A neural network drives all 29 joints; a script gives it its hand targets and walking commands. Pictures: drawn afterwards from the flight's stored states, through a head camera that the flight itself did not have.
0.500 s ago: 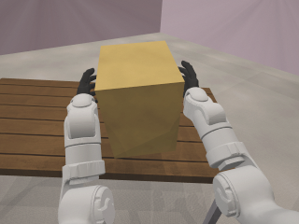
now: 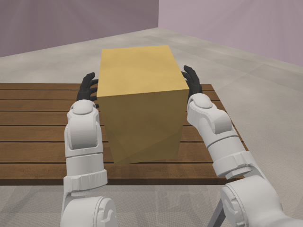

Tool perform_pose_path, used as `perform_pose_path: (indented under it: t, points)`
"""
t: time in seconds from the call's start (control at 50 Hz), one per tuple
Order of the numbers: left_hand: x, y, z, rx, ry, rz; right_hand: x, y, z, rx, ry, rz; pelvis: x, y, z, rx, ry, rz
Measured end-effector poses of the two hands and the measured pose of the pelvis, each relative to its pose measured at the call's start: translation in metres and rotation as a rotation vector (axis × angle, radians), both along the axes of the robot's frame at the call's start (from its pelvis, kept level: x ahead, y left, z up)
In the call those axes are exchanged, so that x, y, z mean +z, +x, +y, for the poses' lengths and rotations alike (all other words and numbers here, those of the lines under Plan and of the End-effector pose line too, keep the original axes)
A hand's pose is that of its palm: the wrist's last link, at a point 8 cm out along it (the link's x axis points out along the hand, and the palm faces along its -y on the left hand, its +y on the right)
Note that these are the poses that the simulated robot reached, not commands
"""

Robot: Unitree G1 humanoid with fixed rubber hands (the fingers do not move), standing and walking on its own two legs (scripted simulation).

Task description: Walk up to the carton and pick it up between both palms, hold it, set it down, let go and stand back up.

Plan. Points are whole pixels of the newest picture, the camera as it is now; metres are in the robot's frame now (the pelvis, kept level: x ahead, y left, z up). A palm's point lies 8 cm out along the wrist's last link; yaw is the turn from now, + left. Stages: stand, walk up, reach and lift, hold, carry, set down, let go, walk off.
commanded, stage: hold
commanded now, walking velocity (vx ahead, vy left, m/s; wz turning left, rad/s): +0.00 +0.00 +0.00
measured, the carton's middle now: (141, 105) +0.39 +0.00 +0.20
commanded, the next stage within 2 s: none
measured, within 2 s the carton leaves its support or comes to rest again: neither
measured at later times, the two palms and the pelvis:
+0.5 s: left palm (81, 107) +0.34 +0.14 +0.23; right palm (192, 95) +0.35 -0.12 +0.24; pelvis -0.02 +0.00 +0.00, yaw +1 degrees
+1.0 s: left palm (80, 106) +0.36 +0.14 +0.23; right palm (187, 93) +0.37 -0.12 +0.24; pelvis +0.00 -0.01 +0.00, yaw +1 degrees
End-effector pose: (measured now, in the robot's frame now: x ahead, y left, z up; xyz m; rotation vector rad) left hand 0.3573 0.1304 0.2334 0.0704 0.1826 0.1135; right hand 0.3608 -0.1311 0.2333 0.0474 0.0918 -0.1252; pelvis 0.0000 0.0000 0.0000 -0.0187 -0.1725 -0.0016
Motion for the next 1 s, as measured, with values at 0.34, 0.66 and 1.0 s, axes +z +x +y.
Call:
perform_pose_path:
  t: [0.34, 0.66, 1.0]
  points:
    - [0.002, -0.013, 0.015, 0.034, -0.031, 0.005, 0.014, -0.003, 0.016, 0.031, -0.01, 0.005, 0.0, -0.012, -0.006, 0.019, 0.003, 0.008]
    - [0.007, -0.012, 0.004, 0.004, -0.007, 0.003, 0.014, -0.01, 0.004, 0.0, 0.009, 0.002, 0.0, -0.018, 0.0, 0.002, 0.002, 0.002]
    - [-0.005, 0.002, 0.014, 0.023, -0.028, 0.015, 0.005, 0.009, 0.014, 0.02, -0.015, 0.016, 0.0, -0.005, -0.006, 0.023, -0.001, 0.023]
